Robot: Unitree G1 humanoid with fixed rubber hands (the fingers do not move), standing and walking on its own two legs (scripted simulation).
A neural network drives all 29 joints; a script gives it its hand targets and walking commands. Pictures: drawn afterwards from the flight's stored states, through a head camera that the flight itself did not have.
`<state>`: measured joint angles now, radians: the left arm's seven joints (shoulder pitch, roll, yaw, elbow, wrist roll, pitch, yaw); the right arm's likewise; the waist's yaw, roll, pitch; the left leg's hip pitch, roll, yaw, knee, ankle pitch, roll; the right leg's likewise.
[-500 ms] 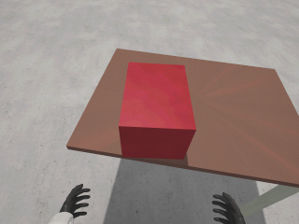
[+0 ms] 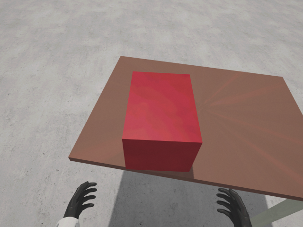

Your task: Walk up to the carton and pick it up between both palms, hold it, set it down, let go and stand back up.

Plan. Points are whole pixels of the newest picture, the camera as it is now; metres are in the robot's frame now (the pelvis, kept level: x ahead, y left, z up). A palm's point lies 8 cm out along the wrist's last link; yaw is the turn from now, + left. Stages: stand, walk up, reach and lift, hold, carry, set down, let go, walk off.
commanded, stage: reach and lift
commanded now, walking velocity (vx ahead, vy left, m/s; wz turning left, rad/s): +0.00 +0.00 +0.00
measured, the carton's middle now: (159, 119) +0.50 +0.00 -0.05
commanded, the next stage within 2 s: none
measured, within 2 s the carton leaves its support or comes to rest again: neither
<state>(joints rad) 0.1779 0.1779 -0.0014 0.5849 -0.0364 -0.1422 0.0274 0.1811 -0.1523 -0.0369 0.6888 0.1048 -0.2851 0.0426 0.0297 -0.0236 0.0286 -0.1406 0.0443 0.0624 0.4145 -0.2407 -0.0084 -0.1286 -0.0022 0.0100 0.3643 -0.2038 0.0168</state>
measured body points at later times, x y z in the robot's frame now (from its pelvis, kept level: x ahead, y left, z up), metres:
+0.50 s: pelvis +0.01 +0.00 +0.00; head +0.00 +0.01 +0.45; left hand +0.22 +0.21 -0.04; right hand +0.23 -0.21 -0.04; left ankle -0.01 +0.12 -0.74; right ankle +0.00 -0.13 -0.74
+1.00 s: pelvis +0.00 -0.01 +0.00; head +0.00 +0.01 +0.45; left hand +0.30 +0.21 +0.00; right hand +0.31 -0.21 +0.00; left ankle -0.01 +0.12 -0.74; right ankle +0.00 -0.13 -0.74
